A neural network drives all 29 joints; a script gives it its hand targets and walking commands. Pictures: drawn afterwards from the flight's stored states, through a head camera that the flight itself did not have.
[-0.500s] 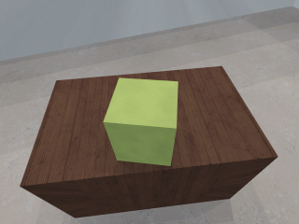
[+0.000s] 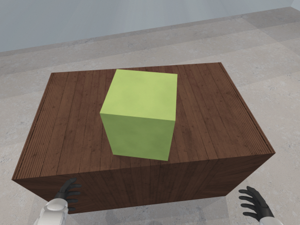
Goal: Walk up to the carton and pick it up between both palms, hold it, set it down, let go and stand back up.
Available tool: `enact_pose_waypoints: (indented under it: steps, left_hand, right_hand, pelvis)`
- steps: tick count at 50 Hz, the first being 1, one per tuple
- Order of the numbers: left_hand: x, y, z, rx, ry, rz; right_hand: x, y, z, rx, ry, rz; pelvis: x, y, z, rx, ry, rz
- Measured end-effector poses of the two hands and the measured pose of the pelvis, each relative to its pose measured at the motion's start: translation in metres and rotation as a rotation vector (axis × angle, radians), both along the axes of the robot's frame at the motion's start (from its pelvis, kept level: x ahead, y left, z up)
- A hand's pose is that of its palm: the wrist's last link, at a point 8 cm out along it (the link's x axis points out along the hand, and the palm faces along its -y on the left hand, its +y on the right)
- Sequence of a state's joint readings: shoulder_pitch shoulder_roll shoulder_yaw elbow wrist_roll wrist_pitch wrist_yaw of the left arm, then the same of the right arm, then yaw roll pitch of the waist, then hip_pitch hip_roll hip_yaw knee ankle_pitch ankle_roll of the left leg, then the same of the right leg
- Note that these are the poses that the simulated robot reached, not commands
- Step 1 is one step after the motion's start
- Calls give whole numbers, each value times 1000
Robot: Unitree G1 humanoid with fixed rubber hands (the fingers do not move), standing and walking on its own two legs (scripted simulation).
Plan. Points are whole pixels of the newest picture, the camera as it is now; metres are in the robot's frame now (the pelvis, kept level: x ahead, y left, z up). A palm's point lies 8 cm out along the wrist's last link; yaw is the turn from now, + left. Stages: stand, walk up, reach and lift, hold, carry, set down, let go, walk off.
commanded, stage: reach and lift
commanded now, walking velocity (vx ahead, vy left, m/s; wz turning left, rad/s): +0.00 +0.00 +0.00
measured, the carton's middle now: (143, 116) +0.48 +0.01 -0.04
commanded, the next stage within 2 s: none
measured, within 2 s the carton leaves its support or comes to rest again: neither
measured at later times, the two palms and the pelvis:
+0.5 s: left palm (45, 217) +0.18 +0.28 -0.06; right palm (239, 221) +0.13 -0.22 -0.07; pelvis +0.01 +0.02 +0.01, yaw +0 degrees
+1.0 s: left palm (48, 209) +0.19 +0.27 -0.05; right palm (220, 201) +0.18 -0.18 -0.05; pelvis +0.02 +0.01 +0.01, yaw +1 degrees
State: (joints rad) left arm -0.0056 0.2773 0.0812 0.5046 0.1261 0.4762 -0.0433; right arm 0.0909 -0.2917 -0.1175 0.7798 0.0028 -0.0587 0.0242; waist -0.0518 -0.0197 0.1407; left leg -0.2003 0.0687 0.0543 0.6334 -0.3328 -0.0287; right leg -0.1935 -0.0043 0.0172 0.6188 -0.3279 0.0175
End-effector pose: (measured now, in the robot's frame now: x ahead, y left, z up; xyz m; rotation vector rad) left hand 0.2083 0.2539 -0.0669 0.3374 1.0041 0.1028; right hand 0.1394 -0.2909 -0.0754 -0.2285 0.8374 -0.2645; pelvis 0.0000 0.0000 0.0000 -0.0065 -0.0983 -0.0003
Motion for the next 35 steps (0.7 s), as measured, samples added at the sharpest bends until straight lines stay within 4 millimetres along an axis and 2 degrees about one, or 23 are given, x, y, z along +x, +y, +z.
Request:
enact_pose_waypoints:
  steps: [10,15,19,26,35]
  left_hand:
    - [-34,25,-8,-22,18,68]
    - [-46,31,-7,-40,-14,71]
    - [-44,31,-3,-68,-66,60]
    - [-28,26,6,-117,-177,32]
    - [-19,17,12,-170,-273,11]
  right_hand:
    - [-24,38,-5,29,14,13]
    - [-29,56,-6,42,-2,24]
    - [-23,65,-2,44,-42,24]
    - [-1,75,9,57,-139,16]
    - [19,87,15,93,-218,2]
  pelvis:
    - [2,4,7,3,29,-14]
    - [4,11,9,-6,47,-14]
    - [5,16,11,-8,49,-12]
    - [8,21,13,-11,42,-5]
    - [14,21,15,-7,28,-4]
